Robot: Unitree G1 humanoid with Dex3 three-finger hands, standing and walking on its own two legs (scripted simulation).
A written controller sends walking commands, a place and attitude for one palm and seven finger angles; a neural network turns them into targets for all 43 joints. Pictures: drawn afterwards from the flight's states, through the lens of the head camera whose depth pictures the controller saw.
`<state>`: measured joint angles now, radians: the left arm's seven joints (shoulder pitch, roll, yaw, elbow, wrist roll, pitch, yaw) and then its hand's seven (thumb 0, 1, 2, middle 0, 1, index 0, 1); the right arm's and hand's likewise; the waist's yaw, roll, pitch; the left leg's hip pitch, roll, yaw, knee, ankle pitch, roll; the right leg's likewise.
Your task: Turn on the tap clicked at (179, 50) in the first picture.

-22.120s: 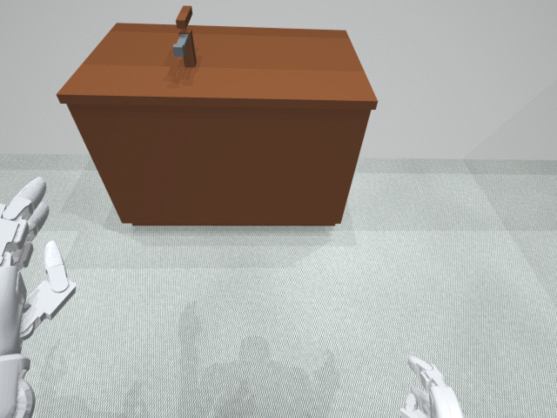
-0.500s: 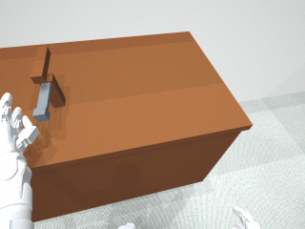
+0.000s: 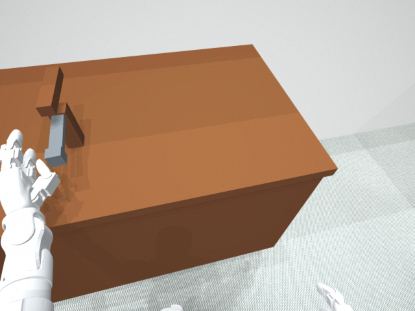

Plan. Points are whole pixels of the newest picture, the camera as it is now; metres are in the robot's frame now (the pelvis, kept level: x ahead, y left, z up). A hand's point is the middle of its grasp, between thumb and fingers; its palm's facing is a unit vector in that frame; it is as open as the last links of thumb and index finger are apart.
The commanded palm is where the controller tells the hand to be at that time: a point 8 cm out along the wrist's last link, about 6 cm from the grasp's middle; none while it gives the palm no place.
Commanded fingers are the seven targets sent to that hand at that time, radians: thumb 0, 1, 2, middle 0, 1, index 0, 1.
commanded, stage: push the lever round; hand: left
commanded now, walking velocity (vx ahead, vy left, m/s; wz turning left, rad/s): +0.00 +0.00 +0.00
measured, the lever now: (56, 156) +0.37 +0.32 +0.08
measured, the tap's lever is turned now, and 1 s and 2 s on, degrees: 4 31 60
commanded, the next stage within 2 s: none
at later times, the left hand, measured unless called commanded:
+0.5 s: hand (80, 169) +0.35 +0.27 +0.07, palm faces +0.60 -0.80 -0.05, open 7.7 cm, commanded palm +0.31 +0.29 +0.07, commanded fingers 0.00 0.90 0.90 -0.15 -0.15 -0.15 -0.15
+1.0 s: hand (99, 163) +0.37 +0.24 +0.07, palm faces +0.68 -0.73 -0.05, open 7.7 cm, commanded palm +0.32 +0.26 +0.07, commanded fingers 0.00 0.90 0.90 -0.15 -0.15 -0.15 -0.15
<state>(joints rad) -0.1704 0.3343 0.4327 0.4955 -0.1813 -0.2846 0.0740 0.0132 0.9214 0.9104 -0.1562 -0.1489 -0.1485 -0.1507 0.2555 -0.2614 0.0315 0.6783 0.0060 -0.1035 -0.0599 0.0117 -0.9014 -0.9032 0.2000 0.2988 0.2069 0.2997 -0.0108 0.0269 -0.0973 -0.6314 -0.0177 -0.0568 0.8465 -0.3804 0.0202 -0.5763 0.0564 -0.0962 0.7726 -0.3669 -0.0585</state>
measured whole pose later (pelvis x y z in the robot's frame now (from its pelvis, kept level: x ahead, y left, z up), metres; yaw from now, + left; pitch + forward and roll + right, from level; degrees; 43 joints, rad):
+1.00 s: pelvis +0.01 -0.01 +0.00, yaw +0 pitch +9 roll -1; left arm -0.25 0.14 0.28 0.47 -0.02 -0.23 0.53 0.02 0.94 0.91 -0.16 -0.15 -0.15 -0.15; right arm 0.22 -0.23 0.01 0.69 -0.03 -0.03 -0.02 0.01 -0.90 -0.90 0.20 0.30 0.21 0.30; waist -0.03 0.03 -0.12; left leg -0.61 -0.02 -0.06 0.83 -0.39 0.01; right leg -0.56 0.06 -0.10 0.78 -0.38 -0.07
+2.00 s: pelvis +0.01 -0.02 -0.01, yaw +1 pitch +13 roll -1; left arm -0.62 0.07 0.37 0.82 0.12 -0.20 0.87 -0.01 0.93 0.92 -0.16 -0.15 -0.15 -0.15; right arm 0.24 -0.21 -0.02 0.75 -0.10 0.02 0.04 0.01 -0.90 -0.90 0.20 0.30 0.20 0.30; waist -0.07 0.03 -0.16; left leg -0.71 -0.02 -0.07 0.87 -0.39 0.00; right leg -0.66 0.06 -0.11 0.81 -0.39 -0.08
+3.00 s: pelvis +0.01 -0.02 +0.00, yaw +0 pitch +14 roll -1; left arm -0.70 0.09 0.42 0.87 0.14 -0.18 0.89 0.02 0.90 0.90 -0.16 -0.15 -0.15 -0.15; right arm 0.28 -0.21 -0.03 0.75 -0.10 0.02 0.06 0.01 -0.90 -0.90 0.20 0.30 0.20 0.30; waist -0.10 0.03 -0.16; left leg -0.69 -0.01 -0.07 0.84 -0.39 -0.01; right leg -0.64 0.07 -0.11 0.78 -0.39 -0.09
